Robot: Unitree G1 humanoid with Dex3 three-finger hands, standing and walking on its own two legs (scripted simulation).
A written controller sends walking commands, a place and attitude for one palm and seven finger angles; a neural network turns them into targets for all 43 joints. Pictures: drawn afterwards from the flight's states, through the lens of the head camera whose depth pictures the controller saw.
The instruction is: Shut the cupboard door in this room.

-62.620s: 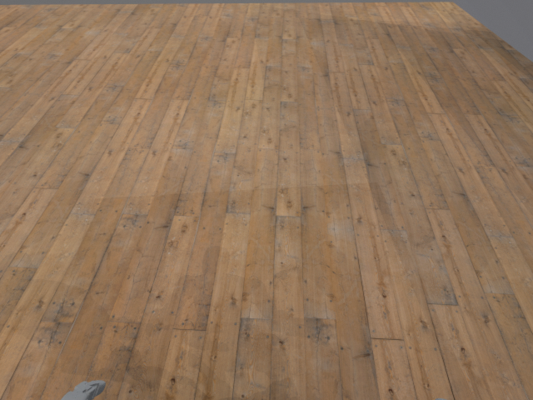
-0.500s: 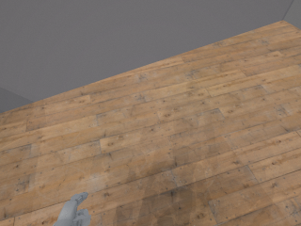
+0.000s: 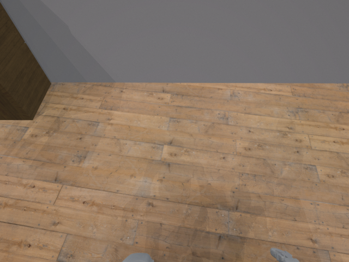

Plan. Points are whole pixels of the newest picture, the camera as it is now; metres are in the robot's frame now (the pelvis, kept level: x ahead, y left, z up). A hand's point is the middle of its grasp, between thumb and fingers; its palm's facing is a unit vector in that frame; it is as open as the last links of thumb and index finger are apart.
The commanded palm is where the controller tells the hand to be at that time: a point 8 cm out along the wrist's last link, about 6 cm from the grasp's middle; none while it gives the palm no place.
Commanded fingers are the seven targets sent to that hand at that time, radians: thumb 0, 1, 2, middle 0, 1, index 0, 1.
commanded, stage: walk to a spot facing it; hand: left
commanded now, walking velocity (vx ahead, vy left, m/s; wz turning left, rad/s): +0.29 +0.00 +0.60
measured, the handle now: out of the picture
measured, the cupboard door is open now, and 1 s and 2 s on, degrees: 78 78 78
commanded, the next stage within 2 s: turn to face it in 1.88 s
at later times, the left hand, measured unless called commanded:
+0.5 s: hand (96, 221) +0.21 +0.24 -0.15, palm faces +0.20 -0.96 -0.19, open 7.4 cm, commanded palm none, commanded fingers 0.00 0.90 0.90 -0.20 -0.30 -0.20 -0.30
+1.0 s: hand (107, 247) +0.16 +0.20 -0.17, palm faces +0.59 -0.78 -0.22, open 7.3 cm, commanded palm none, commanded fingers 0.00 0.90 0.90 -0.20 -0.30 -0.20 -0.30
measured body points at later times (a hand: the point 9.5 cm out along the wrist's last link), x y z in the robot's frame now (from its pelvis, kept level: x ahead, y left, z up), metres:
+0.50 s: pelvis +0.13 +0.03 +0.00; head +0.17 +0.04 +0.45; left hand +0.20 +0.29 -0.13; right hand +0.14 -0.21 -0.15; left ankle +0.00 +0.11 -0.74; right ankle +0.26 -0.09 -0.70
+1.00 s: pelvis +0.32 +0.08 +0.00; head +0.36 +0.12 +0.44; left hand +0.13 +0.24 -0.15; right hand +0.57 -0.04 -0.13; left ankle +0.35 +0.23 -0.72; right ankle +0.28 -0.07 -0.74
